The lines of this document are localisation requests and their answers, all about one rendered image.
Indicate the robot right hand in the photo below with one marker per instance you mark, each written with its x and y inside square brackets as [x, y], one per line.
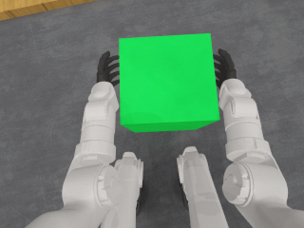
[226, 67]

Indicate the left robot upper arm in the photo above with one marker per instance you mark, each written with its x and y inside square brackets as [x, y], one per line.
[88, 194]

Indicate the robot right forearm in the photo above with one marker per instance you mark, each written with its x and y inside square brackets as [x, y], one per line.
[245, 142]

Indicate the robot right foot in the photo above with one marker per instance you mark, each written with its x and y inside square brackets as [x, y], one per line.
[185, 201]

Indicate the right robot upper arm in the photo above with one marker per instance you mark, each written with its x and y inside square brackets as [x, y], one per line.
[260, 194]

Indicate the robot left foot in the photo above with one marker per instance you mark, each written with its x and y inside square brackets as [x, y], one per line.
[138, 207]

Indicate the carton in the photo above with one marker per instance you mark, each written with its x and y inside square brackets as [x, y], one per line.
[167, 83]

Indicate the robot left forearm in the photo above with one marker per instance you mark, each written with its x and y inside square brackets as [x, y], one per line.
[98, 128]

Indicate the robot left hand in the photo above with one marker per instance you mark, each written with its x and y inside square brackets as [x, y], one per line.
[104, 70]

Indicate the robot foot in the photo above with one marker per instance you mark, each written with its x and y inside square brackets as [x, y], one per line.
[138, 207]
[185, 201]

